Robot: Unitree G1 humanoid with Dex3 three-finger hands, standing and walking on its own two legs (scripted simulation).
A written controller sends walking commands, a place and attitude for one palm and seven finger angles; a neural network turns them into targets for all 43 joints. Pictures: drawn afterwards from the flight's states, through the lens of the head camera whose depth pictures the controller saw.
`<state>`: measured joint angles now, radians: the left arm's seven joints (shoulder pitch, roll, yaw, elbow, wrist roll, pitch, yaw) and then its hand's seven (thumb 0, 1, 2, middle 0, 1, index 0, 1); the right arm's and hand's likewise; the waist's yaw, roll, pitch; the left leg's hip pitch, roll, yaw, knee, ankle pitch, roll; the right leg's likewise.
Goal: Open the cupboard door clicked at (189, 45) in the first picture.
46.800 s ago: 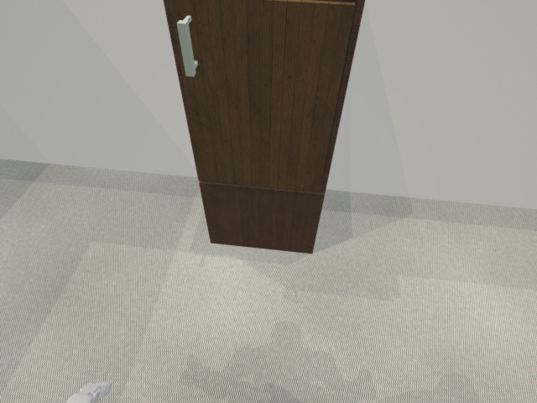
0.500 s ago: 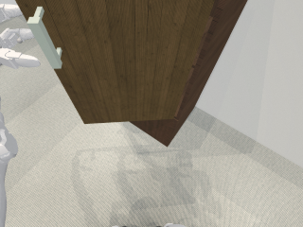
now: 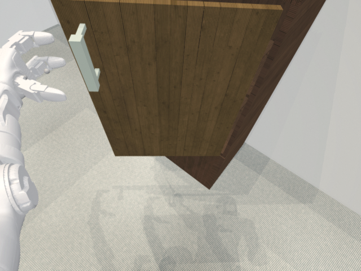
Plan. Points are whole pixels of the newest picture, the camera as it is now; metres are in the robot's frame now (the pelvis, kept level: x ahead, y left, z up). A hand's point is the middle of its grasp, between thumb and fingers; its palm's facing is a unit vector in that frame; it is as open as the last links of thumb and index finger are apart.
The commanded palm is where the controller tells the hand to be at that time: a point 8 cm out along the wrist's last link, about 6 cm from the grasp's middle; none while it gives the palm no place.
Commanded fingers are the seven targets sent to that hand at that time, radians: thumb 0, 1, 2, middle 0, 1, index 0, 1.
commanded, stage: move the hooked fingers beside the handle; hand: left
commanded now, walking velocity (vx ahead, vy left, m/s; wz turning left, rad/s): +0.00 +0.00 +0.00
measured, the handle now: (88, 59) +0.53 +0.17 +0.16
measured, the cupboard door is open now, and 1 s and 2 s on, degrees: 40 40 39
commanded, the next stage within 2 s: slide the fingers in behind the handle in 0.86 s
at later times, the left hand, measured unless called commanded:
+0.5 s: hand (55, 68) +0.50 +0.23 +0.15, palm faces +0.02 -1.00 -0.01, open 14.0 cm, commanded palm +0.48 +0.28 +0.15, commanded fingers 0.00 -0.50 0.30 -0.30 -1.20 -0.30 -1.20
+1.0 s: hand (48, 69) +0.49 +0.24 +0.16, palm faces -0.02 -1.00 +0.03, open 14.0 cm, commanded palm +0.47 +0.28 +0.15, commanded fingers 0.00 -0.50 0.30 -0.30 -1.20 -0.30 -1.20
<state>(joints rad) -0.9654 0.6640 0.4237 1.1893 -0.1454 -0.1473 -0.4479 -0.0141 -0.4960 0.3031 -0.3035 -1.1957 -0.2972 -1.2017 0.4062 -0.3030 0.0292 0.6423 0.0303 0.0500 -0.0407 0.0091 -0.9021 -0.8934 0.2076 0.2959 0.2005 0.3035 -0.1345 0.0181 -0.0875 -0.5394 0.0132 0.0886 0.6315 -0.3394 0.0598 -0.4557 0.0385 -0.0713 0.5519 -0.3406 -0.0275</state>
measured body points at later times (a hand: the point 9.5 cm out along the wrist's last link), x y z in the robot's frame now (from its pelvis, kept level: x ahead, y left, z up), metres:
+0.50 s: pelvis -0.03 +0.00 -0.01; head +0.08 +0.01 +0.43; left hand +0.49 +0.29 +0.16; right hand -0.08 -0.28 -0.11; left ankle -0.03 +0.07 -0.73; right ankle -0.05 -0.10 -0.73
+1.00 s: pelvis -0.01 +0.00 +0.00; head +0.08 +0.02 +0.44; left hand +0.48 +0.29 +0.16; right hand -0.01 -0.28 -0.11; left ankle -0.03 +0.07 -0.73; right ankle -0.05 -0.10 -0.72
